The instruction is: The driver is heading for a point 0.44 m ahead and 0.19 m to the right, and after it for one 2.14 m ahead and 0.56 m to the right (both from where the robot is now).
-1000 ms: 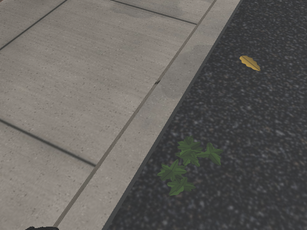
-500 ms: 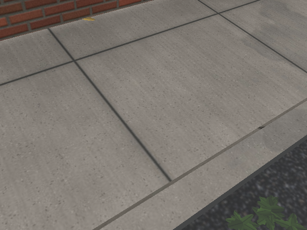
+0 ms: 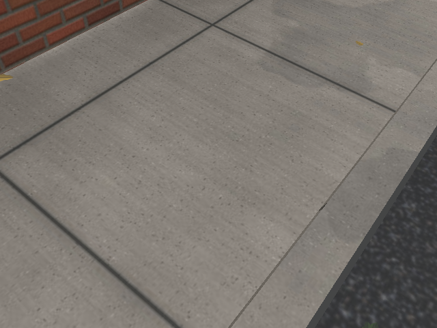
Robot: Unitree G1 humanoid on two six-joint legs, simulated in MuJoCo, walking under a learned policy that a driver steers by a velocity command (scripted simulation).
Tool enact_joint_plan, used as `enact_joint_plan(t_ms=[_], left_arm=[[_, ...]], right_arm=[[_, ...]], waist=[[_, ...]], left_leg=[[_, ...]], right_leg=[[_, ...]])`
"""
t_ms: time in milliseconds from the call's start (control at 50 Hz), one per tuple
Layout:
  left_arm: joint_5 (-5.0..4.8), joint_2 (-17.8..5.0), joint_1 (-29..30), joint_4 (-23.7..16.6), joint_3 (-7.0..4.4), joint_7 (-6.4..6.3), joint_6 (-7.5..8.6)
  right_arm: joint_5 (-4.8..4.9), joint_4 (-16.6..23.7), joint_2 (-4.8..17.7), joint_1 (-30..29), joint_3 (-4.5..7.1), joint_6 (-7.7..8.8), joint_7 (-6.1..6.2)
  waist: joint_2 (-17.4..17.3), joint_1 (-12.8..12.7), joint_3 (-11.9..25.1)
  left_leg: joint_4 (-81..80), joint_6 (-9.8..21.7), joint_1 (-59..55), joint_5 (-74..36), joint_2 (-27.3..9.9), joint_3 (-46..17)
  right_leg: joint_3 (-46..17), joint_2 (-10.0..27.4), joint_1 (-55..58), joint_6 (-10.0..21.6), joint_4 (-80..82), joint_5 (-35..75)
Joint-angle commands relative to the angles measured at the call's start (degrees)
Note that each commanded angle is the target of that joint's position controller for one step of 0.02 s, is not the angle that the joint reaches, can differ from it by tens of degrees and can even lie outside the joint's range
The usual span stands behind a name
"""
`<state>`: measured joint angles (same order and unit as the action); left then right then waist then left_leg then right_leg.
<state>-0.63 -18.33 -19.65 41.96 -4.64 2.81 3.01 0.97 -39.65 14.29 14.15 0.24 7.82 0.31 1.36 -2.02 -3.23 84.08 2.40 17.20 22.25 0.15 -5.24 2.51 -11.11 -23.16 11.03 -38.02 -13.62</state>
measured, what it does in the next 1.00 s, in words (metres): climbs, turning right: left foot 0.04 m higher, then right foot 0.04 m lower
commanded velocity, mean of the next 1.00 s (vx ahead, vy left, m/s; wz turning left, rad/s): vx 0.99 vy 0.00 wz -0.57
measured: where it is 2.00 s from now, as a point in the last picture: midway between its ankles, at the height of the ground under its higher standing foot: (362, 115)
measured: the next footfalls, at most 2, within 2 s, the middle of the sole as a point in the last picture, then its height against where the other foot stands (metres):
left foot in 0.28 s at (156, 323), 0.04 m higher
right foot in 0.76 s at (323, 298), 0.04 m lower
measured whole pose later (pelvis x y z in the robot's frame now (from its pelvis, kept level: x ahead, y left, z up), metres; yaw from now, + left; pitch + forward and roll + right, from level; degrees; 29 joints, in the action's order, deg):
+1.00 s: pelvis +0.66 -0.28 +0.02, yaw -35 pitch -1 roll -1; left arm 1.5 -12.1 -28.7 50.2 -2.9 1.8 5.3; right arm 3.8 -41.5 15.2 11.9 1.9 2.2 -0.8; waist -3.2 -4.2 -1.2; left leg 84.5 3.3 47.7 8.5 -6.3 -3.4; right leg 9.8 -3.0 -2.7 3.5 -25.5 -21.4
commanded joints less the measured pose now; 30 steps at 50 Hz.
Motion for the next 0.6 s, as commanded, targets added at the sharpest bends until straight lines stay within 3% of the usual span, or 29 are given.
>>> enact_joint_plan(t_ms=[20,40,60,120,160,180,200,220,240,260,280,300,320,340,360,380,400,440,480,520,600], left_arm=[[0.65,-5.2,2.9,-6.5,-0.89,-0.72,2.41],[0.46,-5.0,4.2,-6.9,-0.80,-1.25,2.33],[0.09,-4.4,3.9,-6.5,-0.52,-1.74,2.15],[-1.39,-3.8,1.6,-5.6,-0.02,-3.21,1.54],[-2.08,-4.7,1.1,-5.6,-0.30,-3.74,1.16],[-2.28,-5.0,-0.4,-4.9,-0.45,-3.82,0.79],[-2.49,-5.3,-1.7,-4.3,-0.55,-3.78,0.53],[-2.64,-5.4,-1.8,-4.1,-0.53,-3.79,0.40],[-2.42,-5.3,-0.9,-4.2,-0.43,-3.71,0.45],[-1.89,-4.9,1.4,-4.9,-0.21,-3.45,0.52],[-0.14,-2.2,4.9,-7.1,0.75,-3.00,0.76],[-2.06,4.2,-0.7,-10.5,2.71,-2.36,1.69],[-3.90,1.6,-2.0,-10.3,3.02,-2.16,1.72],[-3.76,-2.2,2.2,-10.0,1.93,-2.00,0.96],[-2.02,-3.0,5.6,-10.5,1.80,-1.75,0.30],[-0.49,-2.6,8.7,-11.8,1.58,-1.47,-0.05],[-0.21,-1.9,9.6,-12.6,1.37,-1.04,-0.86],[-1.45,-1.0,8.8,-13.3,1.34,-0.57,-2.59],[-1.13,-1.5,9.9,-14.0,1.15,-0.77,-3.38],[-0.81,-2.4,10.7,-14.1,0.91,-0.66,-3.81],[-1.01,-3.7,14.9,-13.8,0.39,0.61,-3.72]], right_arm=[[-0.90,7.3,6.8,0.6,1.35,1.71,-0.18],[-1.22,7.0,8.1,1.1,1.77,0.81,0.24],[-1.66,7.1,7.9,0.5,1.73,0.15,0.60],[-3.12,11.8,4.8,-8.2,0.42,-0.22,1.17],[-2.64,14.2,3.0,-15.9,-0.32,0.27,0.84],[-2.04,15.1,2.5,-18.4,-0.28,0.55,0.71],[-0.98,15.2,3.5,-18.1,0.40,0.69,0.68],[0.23,14.7,5.8,-15.8,1.53,0.72,0.75],[1.17,13.7,8.3,-11.6,2.92,0.80,0.92],[1.65,12.1,10.6,-3.2,4.59,0.85,1.16],[1.67,9.4,13.2,10.4,5.90,0.73,1.41],[-0.64,7.3,18.9,17.7,7.03,-0.09,1.07],[-0.72,8.7,16.0,13.1,6.51,-0.05,0.96],[-0.39,9.6,11.1,8.5,5.55,-0.65,1.65],[-0.59,8.6,9.2,8.2,5.11,-1.45,1.93],[-1.11,6.8,8.8,8.0,5.06,-1.91,1.87],[-1.65,5.7,7.6,6.1,4.63,-1.92,1.93],[-0.68,4.6,6.0,1.5,4.14,-1.80,1.84],[-0.21,3.7,8.2,-0.2,4.95,-1.30,1.86],[-0.71,3.0,10.9,-0.4,5.93,-0.95,1.94],[-0.96,2.0,14.4,0.4,7.14,-1.43,1.45]], waist=[[-7.7,6.0,-1.1],[-6.1,6.9,-2.1],[-5.0,6.7,-2.6],[-1.4,3.1,-4.0],[0.3,-0.5,-3.7],[1.6,-1.9,-2.5],[3.0,-2.3,-0.3],[4.7,-1.1,1.6],[6.0,1.7,4.4],[6.5,7.5,9.2],[4.0,14.1,18.9],[-20.9,10.8,31.6],[-27.8,8.7,27.3],[-19.9,9.3,16.3],[-11.4,9.4,11.4],[-6.8,8.2,6.6],[-6.4,6.0,3.3],[-8.9,2.7,-0.5],[-9.1,1.4,-1.9],[-6.6,0.6,-2.5],[-2.8,1.6,-5.4]], left_leg=[[-5.1,-0.9,23.2,-4.2,-3.5,-5.7],[-8.5,-2.3,21.4,-4.9,-4.7,-5.1],[-10.3,-3.7,20.5,-5.0,-5.3,-3.6],[-19.2,-6.6,20.4,-10.4,-5.6,-0.2],[-34.4,-7.2,10.2,-15.7,-2.9,3.8],[-39.6,-7.9,5.3,-18.6,-1.0,5.0],[-43.5,-8.5,1.4,-20.7,0.7,4.8],[-47.1,-8.6,-1.4,-20.4,1.3,3.5],[-49.3,-7.6,-5.4,-17.8,2.0,3.2],[-50.4,-5.8,-13.2,-13.4,2.6,3.8],[-48.0,-2.5,-29.6,-8.9,-3.3,-1.2],[-61.0,8.2,-47.7,23.9,-20.8,-38.2],[-68.1,9.2,-43.4,36.3,-24.6,-54.5],[-66.2,7.2,-35.1,32.6,-22.9,-44.6],[-64.3,5.8,-28.6,22.1,-20.9,-33.6],[-64.5,5.1,-21.2,13.1,-19.2,-25.8],[-66.2,4.1,-14.2,8.4,-17.9,-20.1],[-69.7,3.4,-6.4,4.1,-17.5,-11.9],[-72.5,3.8,-5.4,0.7,-18.5,-5.8],[-74.1,3.8,-7.0,-1.7,-19.6,0.1],[-76.6,1.0,-11.2,-5.4,-16.2,13.6]], right_leg=[[-42.9,17.5,9.8,10.8,28.9,-19.8],[-39.0,15.5,5.6,10.2,29.5,-16.1],[-35.6,14.1,2.3,9.8,29.0,-12.8],[-28.6,10.8,-4.1,8.0,28.2,-6.5],[-24.0,7.5,-9.3,5.4,28.0,-2.7],[-24.1,7.7,-9.6,4.6,27.4,-1.8],[-26.0,8.8,-7.1,4.1,26.7,-1.4],[-28.0,10.2,-2.9,3.2,24.7,-0.1],[-28.8,11.0,1.2,1.7,20.3,6.5],[-27.1,10.2,3.5,-1.0,10.6,17.9],[-23.2,7.7,-1.5,-4.4,-7.6,20.3],[-16.5,2.4,-18.3,-7.5,-31.3,-5.1],[-14.8,7.1,-26.5,-7.8,-42.7,-13.2],[-12.2,10.3,-30.6,-8.1,-46.2,-8.4],[-9.9,12.6,-29.4,-7.8,-44.9,-6.7],[-8.8,14.6,-27.1,-7.3,-42.0,-6.1],[-9.2,16.7,-23.3,-7.1,-39.3,-5.9],[-9.4,19.4,-19.1,-7.9,-33.9,-6.0],[-9.6,20.8,-19.0,-9.1,-29.9,0.0],[-9.7,21.8,-19.9,-10.1,-26.3,6.7],[-3.5,21.1,-15.5,-8.6,-13.2,16.1]])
